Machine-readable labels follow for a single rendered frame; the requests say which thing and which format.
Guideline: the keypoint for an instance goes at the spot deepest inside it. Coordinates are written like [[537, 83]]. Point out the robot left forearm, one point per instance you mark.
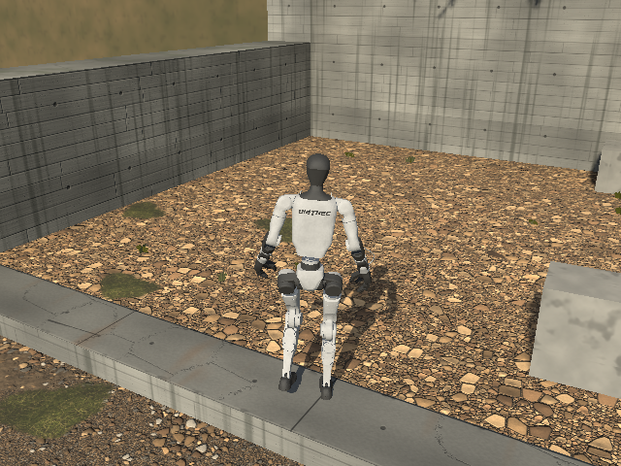
[[266, 251]]

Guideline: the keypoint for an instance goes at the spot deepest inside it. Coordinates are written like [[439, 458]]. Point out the robot left hand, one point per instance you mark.
[[258, 268]]

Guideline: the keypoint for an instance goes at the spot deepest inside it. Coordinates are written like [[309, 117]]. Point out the robot right upper arm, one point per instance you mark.
[[344, 207]]

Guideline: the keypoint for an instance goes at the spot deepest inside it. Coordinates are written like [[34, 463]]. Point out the robot right forearm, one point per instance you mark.
[[361, 259]]

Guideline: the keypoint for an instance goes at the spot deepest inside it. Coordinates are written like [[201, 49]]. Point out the humanoid robot torso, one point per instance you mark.
[[313, 224]]

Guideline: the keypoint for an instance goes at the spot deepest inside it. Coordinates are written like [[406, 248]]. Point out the left robot foot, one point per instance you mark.
[[285, 383]]

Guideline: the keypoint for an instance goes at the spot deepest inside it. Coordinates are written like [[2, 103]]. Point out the robot right hand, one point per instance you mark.
[[361, 277]]

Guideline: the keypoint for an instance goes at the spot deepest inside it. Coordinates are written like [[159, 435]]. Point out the robot left upper arm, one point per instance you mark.
[[284, 203]]

